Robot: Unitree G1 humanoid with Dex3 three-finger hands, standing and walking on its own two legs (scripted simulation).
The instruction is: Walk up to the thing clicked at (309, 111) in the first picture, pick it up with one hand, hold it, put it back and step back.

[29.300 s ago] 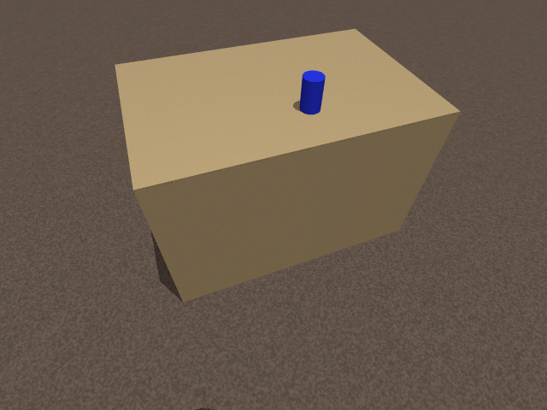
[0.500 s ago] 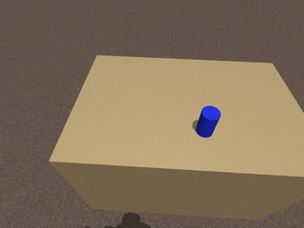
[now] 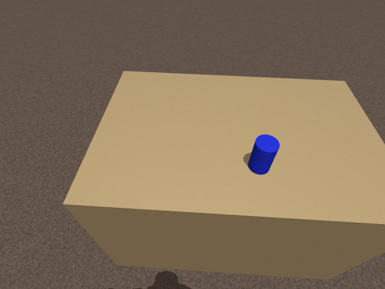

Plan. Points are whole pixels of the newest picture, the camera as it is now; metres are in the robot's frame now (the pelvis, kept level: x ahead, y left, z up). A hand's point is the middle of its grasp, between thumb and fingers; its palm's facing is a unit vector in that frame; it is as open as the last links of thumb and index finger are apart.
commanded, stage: stand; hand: right
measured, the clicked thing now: (262, 155) +0.50 -0.19 -0.08
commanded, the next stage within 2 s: step back in 0.14 s
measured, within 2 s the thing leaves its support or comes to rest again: neither
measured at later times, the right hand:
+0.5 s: hand out of the picture +0.00 -0.24 -0.17, palm faces -0.05 +0.89 -0.46, open 7.3 cm
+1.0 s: hand out of the picture -0.07 -0.23 -0.17, palm faces +0.07 +0.92 -0.38, open 7.4 cm
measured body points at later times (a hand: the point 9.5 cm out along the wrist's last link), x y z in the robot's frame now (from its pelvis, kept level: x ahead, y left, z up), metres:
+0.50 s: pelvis -0.07 +0.05 -0.03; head +0.00 +0.08 +0.41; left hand +0.08 +0.37 -0.16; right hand +0.00 -0.28 -0.14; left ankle -0.08 +0.16 -0.75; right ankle +0.01 -0.12 -0.74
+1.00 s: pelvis -0.18 +0.05 -0.03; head -0.13 +0.03 +0.42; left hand -0.07 +0.36 -0.14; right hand -0.08 -0.27 -0.14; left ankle -0.08 +0.16 -0.75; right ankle -0.21 -0.07 -0.75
